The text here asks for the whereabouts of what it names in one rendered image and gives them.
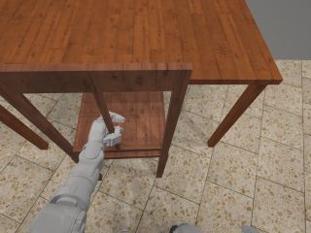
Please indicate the robot left forearm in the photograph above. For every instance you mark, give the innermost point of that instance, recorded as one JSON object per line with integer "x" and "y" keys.
{"x": 82, "y": 181}

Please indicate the left robot upper arm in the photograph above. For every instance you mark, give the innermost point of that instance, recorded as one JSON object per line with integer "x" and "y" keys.
{"x": 57, "y": 218}

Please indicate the robot left hand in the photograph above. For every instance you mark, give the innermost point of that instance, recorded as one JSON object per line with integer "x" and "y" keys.
{"x": 99, "y": 132}

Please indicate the robot right shin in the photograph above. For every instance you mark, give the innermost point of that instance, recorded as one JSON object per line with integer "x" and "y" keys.
{"x": 183, "y": 223}

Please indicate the chair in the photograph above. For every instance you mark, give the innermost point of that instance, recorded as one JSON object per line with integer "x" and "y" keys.
{"x": 131, "y": 90}

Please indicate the table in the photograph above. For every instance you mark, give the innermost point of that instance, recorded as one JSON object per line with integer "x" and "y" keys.
{"x": 220, "y": 39}

